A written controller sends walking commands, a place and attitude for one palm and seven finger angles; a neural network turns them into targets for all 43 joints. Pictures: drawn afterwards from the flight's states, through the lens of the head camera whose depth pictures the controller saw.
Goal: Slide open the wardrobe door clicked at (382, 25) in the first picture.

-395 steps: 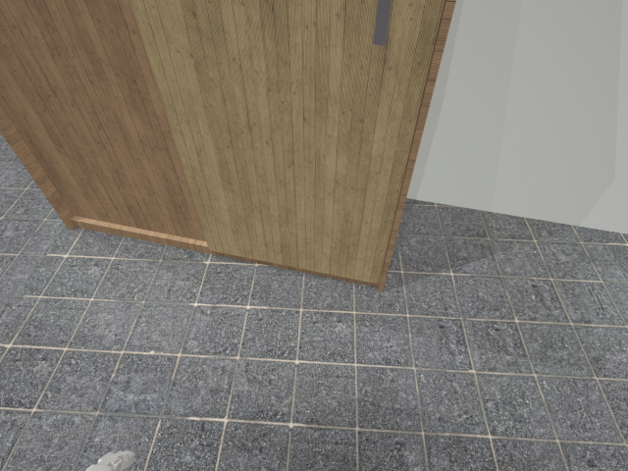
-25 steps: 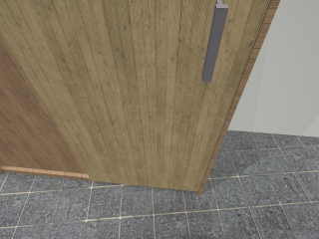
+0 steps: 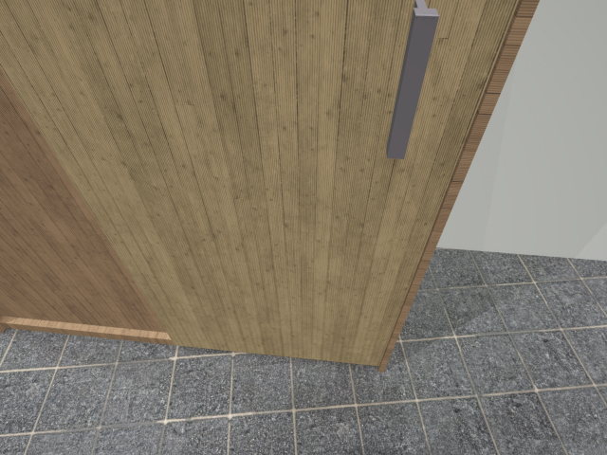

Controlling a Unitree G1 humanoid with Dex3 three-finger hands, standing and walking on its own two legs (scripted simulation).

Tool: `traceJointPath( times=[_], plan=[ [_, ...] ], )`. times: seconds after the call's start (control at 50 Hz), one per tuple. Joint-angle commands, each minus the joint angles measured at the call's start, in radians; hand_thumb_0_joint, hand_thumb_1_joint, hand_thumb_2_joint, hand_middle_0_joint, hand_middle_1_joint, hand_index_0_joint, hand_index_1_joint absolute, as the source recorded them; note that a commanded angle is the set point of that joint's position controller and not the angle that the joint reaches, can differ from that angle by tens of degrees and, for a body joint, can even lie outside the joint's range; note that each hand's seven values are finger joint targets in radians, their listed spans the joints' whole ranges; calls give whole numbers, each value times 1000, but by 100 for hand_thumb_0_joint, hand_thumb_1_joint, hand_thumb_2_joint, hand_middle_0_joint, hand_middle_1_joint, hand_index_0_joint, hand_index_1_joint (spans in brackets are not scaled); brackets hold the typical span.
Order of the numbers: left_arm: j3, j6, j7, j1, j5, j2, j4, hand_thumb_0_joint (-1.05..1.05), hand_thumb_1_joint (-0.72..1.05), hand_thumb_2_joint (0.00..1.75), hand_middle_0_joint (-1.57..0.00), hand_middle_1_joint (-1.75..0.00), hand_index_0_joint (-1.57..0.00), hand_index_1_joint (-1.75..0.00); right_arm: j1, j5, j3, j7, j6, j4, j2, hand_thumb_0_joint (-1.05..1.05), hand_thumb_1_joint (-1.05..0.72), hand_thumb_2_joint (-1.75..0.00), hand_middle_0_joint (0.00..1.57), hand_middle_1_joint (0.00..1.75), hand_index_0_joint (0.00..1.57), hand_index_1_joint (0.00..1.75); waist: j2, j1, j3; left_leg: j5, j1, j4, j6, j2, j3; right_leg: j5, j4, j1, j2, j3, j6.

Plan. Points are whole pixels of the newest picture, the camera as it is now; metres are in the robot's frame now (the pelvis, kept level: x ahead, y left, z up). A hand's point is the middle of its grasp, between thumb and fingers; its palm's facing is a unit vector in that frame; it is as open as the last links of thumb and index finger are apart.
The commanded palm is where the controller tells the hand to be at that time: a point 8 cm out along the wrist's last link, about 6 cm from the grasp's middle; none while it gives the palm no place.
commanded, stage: raise the hand with hooked fingers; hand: right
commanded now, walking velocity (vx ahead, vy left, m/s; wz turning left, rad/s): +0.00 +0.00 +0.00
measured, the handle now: (406, 84) +0.50 -0.10 +0.25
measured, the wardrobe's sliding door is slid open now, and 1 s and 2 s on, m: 0.00 0.00 0.00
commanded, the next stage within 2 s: none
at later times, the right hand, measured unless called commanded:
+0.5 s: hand (453, 429) +0.17 -0.16 +0.00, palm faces +0.11 +0.99 +0.00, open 8.6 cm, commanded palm +0.14 -0.23 +0.02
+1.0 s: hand (535, 343) +0.23 -0.22 +0.12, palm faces +0.11 +0.99 -0.09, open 11.7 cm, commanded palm +0.18 -0.27 +0.13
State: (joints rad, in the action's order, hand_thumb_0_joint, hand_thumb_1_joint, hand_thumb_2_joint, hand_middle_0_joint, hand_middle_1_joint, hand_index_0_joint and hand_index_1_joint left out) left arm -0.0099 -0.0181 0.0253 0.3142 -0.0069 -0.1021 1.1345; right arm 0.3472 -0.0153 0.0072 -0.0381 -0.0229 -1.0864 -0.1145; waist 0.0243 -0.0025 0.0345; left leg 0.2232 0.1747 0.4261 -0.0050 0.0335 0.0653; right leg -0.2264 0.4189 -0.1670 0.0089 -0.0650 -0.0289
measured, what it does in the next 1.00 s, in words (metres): stands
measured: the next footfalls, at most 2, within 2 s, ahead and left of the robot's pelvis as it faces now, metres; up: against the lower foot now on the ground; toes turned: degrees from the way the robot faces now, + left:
none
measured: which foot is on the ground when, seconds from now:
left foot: down 0.00-1.00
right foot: down 0.00-1.00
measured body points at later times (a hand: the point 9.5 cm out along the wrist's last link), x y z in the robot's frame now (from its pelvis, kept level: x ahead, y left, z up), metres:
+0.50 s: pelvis +0.00 +0.02 -0.05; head +0.01 +0.01 +0.40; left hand +0.23 +0.27 -0.06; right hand +0.16 -0.21 +0.00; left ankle +0.00 +0.12 -0.74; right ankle +0.00 -0.10 -0.74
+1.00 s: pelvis +0.02 +0.02 -0.02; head +0.01 +0.04 +0.43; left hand +0.18 +0.26 -0.10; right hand +0.21 -0.27 +0.12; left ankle +0.00 +0.12 -0.74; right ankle +0.00 -0.10 -0.74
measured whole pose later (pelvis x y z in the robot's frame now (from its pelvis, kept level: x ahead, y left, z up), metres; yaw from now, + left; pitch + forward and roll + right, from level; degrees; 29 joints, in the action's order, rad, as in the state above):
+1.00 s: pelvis +0.02 +0.02 -0.02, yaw -2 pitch +1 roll +0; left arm -0.03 -0.29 0.09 0.30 0.07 -0.26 0.64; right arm 0.34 0.38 -0.36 0.30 -0.08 0.18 -0.33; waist -0.04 -0.02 -0.07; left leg 0.35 0.29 0.62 0.02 0.01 0.11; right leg -0.36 0.64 -0.31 -0.02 -0.02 0.00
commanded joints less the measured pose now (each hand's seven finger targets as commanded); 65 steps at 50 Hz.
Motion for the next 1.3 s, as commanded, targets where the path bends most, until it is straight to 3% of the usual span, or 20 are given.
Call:
traceJointPath(
  times=[0.0, 0.04, 0.06, 0.08, 0.1, 0.12, 0.16, 0.2, 0.26, 0.28, 0.3, 0.38, 0.46, 0.48, 0.56, 0.6, 0.66, 0.78, 1.06, 1.28],
  plan=[
    [15, -15, 7, 79, 0, -89, -20, 0, 90, 90, -20, -30, -20, -30, 85, -2, -18, -9, -7, 17, -77, 0, -90, -90, 20, 30, 20, 30, -23, -4, 73, -55, 23, -84, 31, 78, -87, 54, -111, -65, -109, 107, 4],
    [14, -22, -4, -45, 5, -147, -94, 0, 90, 90, -20, -30, -20, -30, 100, -12, -7, -39, -20, -25, -124, 0, -90, -90, 20, 30, 20, 30, -53, -33, 80, -248, 57, -65, 33, 113, -116, 129, 76, -114, -118, 69, 28],
    [36, -163, 37, -37, 39, -335, -482, 0, 90, 90, -20, -30, -20, -30, -636, 200, -48, -34, -225, 1587, -293, 0, -88, -89, 20, 32, 20, 32, -257, 115, -438, -169, -32, 23, 34, 4, -39, 133, -18, 183, -11, 60, 12],
    [-10, -247, 81, -155, 60, -236, -429, 0, 90, 90, -20, -30, -20, -30, -532, 149, -151, -110, -207, 1546, -382, 0, -85, -88, 20, 33, 20, 33, -281, 54, -376, -34, 11, 106, 37, -31, -23, 62, -34, 150, -46, 41, 27],
    [9, -301, 70, -96, 52, -189, -441, 0, 90, 90, -20, -30, -20, -30, -17, 123, 17, -139, -60, 1226, -91, 0, -83, -87, 21, 34, 21, 34, -225, 31, -247, 86, 98, 138, 44, -29, 37, -28, -77, -1, -63, 92, 27],
    [13, -322, 67, -73, 81, -192, -399, 0, 90, 90, -20, -30, -20, -30, 86, 152, 104, -146, 25, 1127, 50, 0, -81, -86, 21, 36, 21, 36, -125, 42, -118, 81, 150, 121, 30, -27, 42, -116, -60, -94, -47, 111, 27],
    [37, -367, 77, -103, 74, -263, -477, 0, 90, 90, -20, -30, -20, -30, 21, 174, 108, -132, -61, 1371, -15, 0, -76, -84, 21, 39, 21, 39, -60, 55, -61, 140, 185, 90, 21, -21, 28, -188, 5, -145, -37, 127, 18],
    [51, -379, 63, -104, 42, -265, -529, 0, 90, 90, -20, -30, -20, -30, 71, 153, 78, -109, -144, 1311, -9, 0, -71, -82, 21, 42, 21, 42, 130, 60, -14, 219, 270, 106, 20, -29, 35, -172, 89, -221, -13, 122, 23],
    [86, -349, 13, -156, 20, -262, -588, 0, 90, 90, -20, -30, -20, -30, 360, 214, -23, 48, -337, 1070, 16, 0, -64, -79, 22, 47, 22, 47, 292, -30, 4, 280, 364, 192, 22, -31, 44, -133, 220, -388, -8, 79, 47],
    [102, -321, -13, -161, 24, -269, -607, 0, 90, 90, -20, -30, -20, -30, 438, 232, -124, 119, -402, 1015, -55, 0, -62, -78, 22, 48, 22, 48, 206, -65, -12, 222, 333, 220, 36, -28, 27, -91, 249, -405, -1, 63, 59],
    [106, -298, -32, -192, 17, -274, -653, 0, 90, 90, -20, -30, -20, -30, 428, 252, -150, 196, -471, 1053, -80, 0, -60, -77, 22, 50, 22, 50, 146, -55, -25, 147, 312, 255, 45, -23, 24, -60, 286, -401, 11, 47, 62],
    [103, -204, -17, -238, 31, -246, -776, 0, 90, 90, -20, -30, -20, -30, 381, 253, -290, 218, -389, 1282, -220, 0, -50, -73, 23, 55, 23, 55, -46, -110, -192, -70, 196, 329, 43, -16, -11, 47, 306, -396, 22, 6, 30],
    [83, -190, 6, -167, 32, -214, -796, 0, 90, 90, -20, -30, -20, -30, 185, 271, -284, 156, -411, 1571, -214, 0, -41, -69, 24, 62, 24, 62, -166, -36, -276, -181, 232, 316, 31, -29, -24, 140, 344, -283, -1, 31, 13],
    [77, -198, 10, -134, 25, -223, -783, 0, 90, 90, -20, -30, -20, -30, 93, 275, -260, 155, -447, 1635, -216, 0, -39, -68, 24, 63, 24, 63, -100, 8, -268, -179, 257, 314, 23, -36, -22, 136, 357, -280, -9, 53, 7],
    [54, -254, 28, -130, 40, -254, -729, 0, 90, 90, -20, -30, -20, -30, -25, 303, -175, 253, -505, 1579, -202, 0, -29, -64, 24, 69, 24, 69, -131, 75, -193, -54, 341, 256, 16, -37, -43, 29, 375, -259, -16, 81, 1],
    [46, -271, 45, -134, 54, -266, -711, 0, 90, 90, -20, -30, -20, -30, -59, 313, -174, 316, -448, 1502, -230, 0, -25, -62, 25, 72, 25, 72, -92, 78, -162, 17, 320, 198, 12, -27, -77, -21, 357, -268, -17, 89, -4],
    [41, -283, 68, -163, 66, -267, -709, 0, 90, 90, -20, -30, -20, -30, -14, 334, -279, 362, -309, 1416, -304, 0, -18, -59, 25, 76, 25, 76, -22, 21, -217, 23, 207, 144, 2, -4, -97, -2, 308, -265, -14, 88, -5],
    [15, -299, 76, -211, 63, -233, -706, 0, 90, 90, -20, -30, -20, -30, -17, 415, -479, 322, -153, 1405, -380, 0, -4, -53, 26, 86, 26, 86, 26, -61, -241, -196, 28, 125, -11, 9, -56, 120, 207, -217, -15, 100, 8],
    [5, -378, 94, -201, 82, -268, -678, 0, 90, 90, -20, -30, -20, -30, -313, 399, -508, 328, -18, 1528, -472, 0, 29, -39, 29, 107, 29, 107, -95, -59, -196, -132, 39, 59, 13, -22, 11, 138, 73, -13, -10, 96, 3],
    [-31, -323, 99, -262, 98, -266, -676, 0, 90, 90, -20, -30, -20, -30, -592, 384, -543, 364, 212, 1420, -557, 0, 50, -30, 30, 120, 30, 120, -126, -65, -132, -112, 17, -7, 26, -27, 10, 120, 6, 51, -9, 118, 8]
  ],
)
